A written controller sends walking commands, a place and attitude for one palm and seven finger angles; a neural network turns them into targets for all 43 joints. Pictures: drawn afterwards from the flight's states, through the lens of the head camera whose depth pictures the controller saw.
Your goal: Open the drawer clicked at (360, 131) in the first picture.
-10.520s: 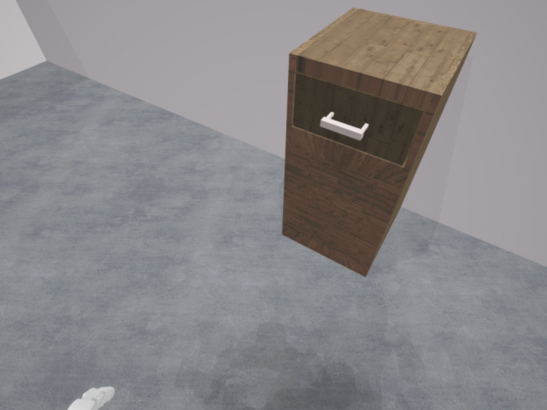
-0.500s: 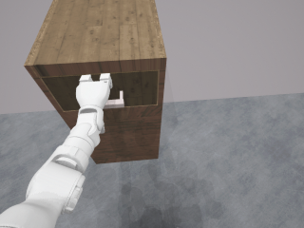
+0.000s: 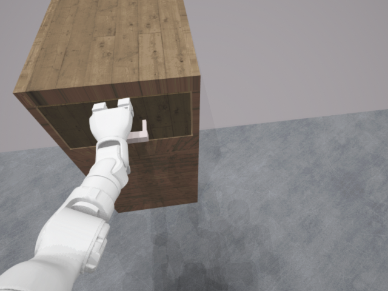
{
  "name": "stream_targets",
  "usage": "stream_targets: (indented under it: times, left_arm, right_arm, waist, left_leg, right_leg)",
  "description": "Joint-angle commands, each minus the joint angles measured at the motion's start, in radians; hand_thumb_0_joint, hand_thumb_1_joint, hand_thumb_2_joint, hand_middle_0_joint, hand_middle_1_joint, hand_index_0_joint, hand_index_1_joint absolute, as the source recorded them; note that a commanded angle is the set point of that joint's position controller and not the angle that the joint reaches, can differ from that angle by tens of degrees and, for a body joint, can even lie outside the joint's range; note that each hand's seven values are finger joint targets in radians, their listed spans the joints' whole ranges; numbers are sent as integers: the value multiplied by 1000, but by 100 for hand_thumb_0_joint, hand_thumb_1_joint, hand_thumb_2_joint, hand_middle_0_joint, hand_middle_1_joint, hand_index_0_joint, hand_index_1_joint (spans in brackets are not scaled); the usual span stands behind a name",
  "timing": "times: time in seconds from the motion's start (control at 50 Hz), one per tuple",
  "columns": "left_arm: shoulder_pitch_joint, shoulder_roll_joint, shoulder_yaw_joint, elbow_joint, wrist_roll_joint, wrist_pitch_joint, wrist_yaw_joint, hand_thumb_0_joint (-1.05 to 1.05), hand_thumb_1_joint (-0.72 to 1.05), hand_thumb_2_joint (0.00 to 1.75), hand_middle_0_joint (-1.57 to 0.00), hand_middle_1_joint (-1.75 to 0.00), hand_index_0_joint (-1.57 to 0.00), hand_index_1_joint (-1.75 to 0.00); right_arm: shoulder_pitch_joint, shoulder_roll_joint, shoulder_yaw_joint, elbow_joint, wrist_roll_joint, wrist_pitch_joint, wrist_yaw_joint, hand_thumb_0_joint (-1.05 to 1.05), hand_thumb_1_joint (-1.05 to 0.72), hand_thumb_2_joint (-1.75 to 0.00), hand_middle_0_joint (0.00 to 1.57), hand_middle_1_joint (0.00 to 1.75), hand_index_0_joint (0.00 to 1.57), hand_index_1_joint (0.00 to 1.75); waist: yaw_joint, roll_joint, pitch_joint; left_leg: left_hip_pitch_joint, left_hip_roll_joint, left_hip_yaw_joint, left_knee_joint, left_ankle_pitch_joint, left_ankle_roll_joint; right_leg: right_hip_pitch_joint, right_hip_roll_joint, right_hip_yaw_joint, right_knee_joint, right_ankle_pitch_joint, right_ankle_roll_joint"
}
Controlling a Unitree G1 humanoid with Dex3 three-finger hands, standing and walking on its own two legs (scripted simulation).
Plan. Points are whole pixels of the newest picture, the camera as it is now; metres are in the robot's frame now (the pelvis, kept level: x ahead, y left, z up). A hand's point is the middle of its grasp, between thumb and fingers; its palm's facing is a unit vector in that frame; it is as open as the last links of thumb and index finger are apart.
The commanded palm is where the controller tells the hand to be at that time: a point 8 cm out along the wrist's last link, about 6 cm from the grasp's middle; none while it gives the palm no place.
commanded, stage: move the hooked fingers above the handle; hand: left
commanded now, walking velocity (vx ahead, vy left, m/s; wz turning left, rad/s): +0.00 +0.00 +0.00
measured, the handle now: (124, 132) +0.52 +0.16 -0.04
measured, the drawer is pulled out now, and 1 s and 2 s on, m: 0.00 0.00 0.00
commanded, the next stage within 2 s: none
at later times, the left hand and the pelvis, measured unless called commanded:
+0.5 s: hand (116, 136) +0.46 +0.16 +0.02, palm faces -0.04 -0.03 -1.00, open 13.8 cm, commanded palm +0.44 +0.15 +0.07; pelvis -0.01 +0.00 +0.00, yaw +1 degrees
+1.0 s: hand (117, 137) +0.46 +0.16 +0.02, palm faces -0.07 -0.06 -1.00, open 13.8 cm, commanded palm +0.44 +0.16 +0.07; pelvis +0.00 +0.00 +0.00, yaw +0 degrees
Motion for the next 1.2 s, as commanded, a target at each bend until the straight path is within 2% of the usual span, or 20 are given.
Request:
stream_targets:
  times: [0.0,0.02,0.04,0.08,0.16,0.26,0.4,0.46,0.5,0.56,0.64,0.72,0.76,0.84,0.88,0.94,1.0,1.02,1.1,1.18]
  left_arm:
    - [-453,181,-7,-275,0,-60,-14,0,-50,30,-30,-120,-30,-120]
    - [-440,181,-8,-296,1,-88,-24,0,-50,30,-30,-120,-30,-120]
    - [-456,117,-64,-325,2,-116,-35,0,-50,30,-30,-120,-30,-120]
    - [-456,71,-95,-336,4,-162,-40,0,-50,30,-30,-120,-30,-120]
    - [-470,71,-76,-297,10,-182,2,0,-50,30,-30,-120,-30,-120]
    - [-473,215,51,-207,30,-101,84,0,-50,30,-30,-120,-30,-120]
    - [-500,203,10,-152,12,7,51,0,-50,30,-30,-120,-30,-120]
    - [-480,160,-25,-189,-10,-29,-10,0,-50,30,-30,-120,-30,-120]
    - [-469,71,-97,-193,-16,-69,-46,0,-50,30,-30,-120,-30,-120]
    - [-494,68,-96,-223,-10,-140,-51,0,-50,30,-30,-120,-30,-120]
    - [-511,176,5,-256,24,-188,23,0,-50,30,-30,-120,-30,-120]
    - [-498,271,95,-211,55,-120,119,0,-50,30,-30,-120,-30,-120]
    - [-484,315,125,-167,59,-55,137,0,-50,30,-30,-120,-30,-120]
    - [-432,239,54,-131,15,36,79,0,-50,30,-30,-120,-30,-120]
    - [-438,276,72,-128,-10,40,36,0,-50,30,-30,-120,-30,-120]
    - [-408,261,41,-134,-15,11,-22,0,-50,30,-30,-120,-30,-120]
    - [-428,206,-10,-233,11,-94,-55,0,-50,30,-30,-120,-30,-120]
    - [-409,152,-46,-250,13,-126,-62,0,-50,30,-30,-120,-30,-120]
    - [-426,73,-83,-321,13,-219,-36,0,-50,30,-30,-120,-30,-120]
    - [-511,142,-13,-294,29,-198,58,0,-50,30,-30,-120,-30,-120]
  right_arm:
    - [63,-151,-68,-84,2,-34,-20,0,-90,-90,20,30,20,30]
    - [71,-149,-70,-80,1,-38,-21,0,-90,-90,20,30,20,30]
    - [71,-145,-73,-76,-1,-43,-20,0,-90,-90,20,30,20,30]
    - [82,-139,-81,-59,-3,-53,-13,0,-90,-90,20,30,20,30]
    - [82,-139,-80,-36,-8,-58,2,0,-90,-90,20,30,20,30]
    - [54,-151,-63,-44,-12,-47,7,0,-90,-90,20,30,20,30]
    - [41,-154,-55,-78,3,-31,-7,0,-90,-90,20,30,20,30]
    - [50,-153,-61,-85,2,-34,-15,0,-90,-90,20,30,20,30]
    - [61,-149,-65,-76,4,-41,-16,0,-90,-90,20,30,20,30]
    - [77,-148,-68,-60,0,-55,-17,0,-90,-90,20,30,20,30]
    - [90,-143,-65,-50,-9,-68,-11,0,-90,-90,20,30,20,30]
    - [73,-144,-56,-52,-22,-63,-3,0,-90,-90,20,30,20,30]
    - [59,-149,-52,-56,-21,-52,0,0,-90,-90,20,30,20,30]
    - [67,-156,-62,-70,0,-33,4,0,-90,-90,20,30,20,30]
    - [67,-164,-58,-72,6,-23,-5,0,-90,-90,20,30,20,30]
    - [53,-166,-50,-83,14,-22,-26,0,-90,-90,20,30,20,30]
    - [60,-158,-58,-86,9,-42,-34,0,-90,-90,20,30,20,30]
    - [66,-151,-63,-85,6,-49,-32,0,-90,-90,20,30,20,30]
    - [79,-137,-78,-70,-2,-69,-12,0,-90,-90,20,30,20,30]
    - [78,-146,-77,-43,-10,-72,2,0,-90,-90,20,30,20,30]
  waist:
    - [-18,-87,-434]
    - [-11,-51,-449]
    - [-27,-25,-434]
    - [-34,11,-405]
    - [-34,7,-345]
    - [-3,-59,-364]
    - [-18,-93,-437]
    - [-26,-85,-469]
    - [-50,-78,-394]
    - [-62,-79,-355]
    - [-23,-9,-388]
    - [6,7,-419]
    - [14,-38,-434]
    - [5,-99,-476]
    - [-2,-135,-468]
    - [-8,-154,-376]
    - [-16,-62,-361]
    - [-18,-35,-362]
    - [-25,40,-366]
    - [-31,-8,-361]
  left_leg:
    - [249,23,-28,-36,461,-14]
    - [277,26,-35,-35,484,-17]
    - [315,29,-45,-31,508,-19]
    - [362,38,-65,-15,539,-26]
    - [336,38,-82,-6,519,-38]
    - [209,21,-61,-9,446,-35]
    - [186,12,-32,-21,398,-22]
    - [235,17,-38,-19,448,-20]
    - [259,24,-46,-18,434,-18]
    - [273,30,-67,-9,429,-18]
    - [252,27,-73,4,429,-30]
    - [188,22,-55,16,449,-35]
    - [149,18,-44,10,442,-34]
    - [176,19,-22,-15,460,-28]
    - [167,17,-17,-28,449,-21]
    - [131,12,-13,-54,375,-15]
    - [211,21,-27,-49,387,-13]
    - [248,23,-35,-40,412,-14]
    - [348,42,-77,0,497,-34]
    - [292,42,-94,14,455,-43]
  right_leg:
    - [293,-45,16,-74,516,19]
    - [279,-44,13,-71,509,16]
    - [235,-42,8,-74,493,14]
    - [151,-35,-5,-72,436,9]
    - [80,-29,-21,-54,375,-2]
    - [149,-29,-20,-24,386,-6]
    - [253,-38,4,-44,439,14]
    - [269,-42,6,-51,487,17]
    - [195,-39,-2,-66,440,18]
    - [128,-35,-6,-64,384,12]
    - [101,-32,-12,-26,353,-1]
    - [128,-27,-18,4,379,-6]
    - [189,-27,-16,2,409,-3]
    - [284,-33,-5,-33,500,14]
    - [330,-40,9,-49,542,23]
    - [334,-49,18,-80,509,28]
    - [249,-46,16,-86,438,15]
    - [213,-42,11,-84,424,11]
    - [68,-29,-15,-52,349,1]
    - [21,-24,-30,-17,300,-4]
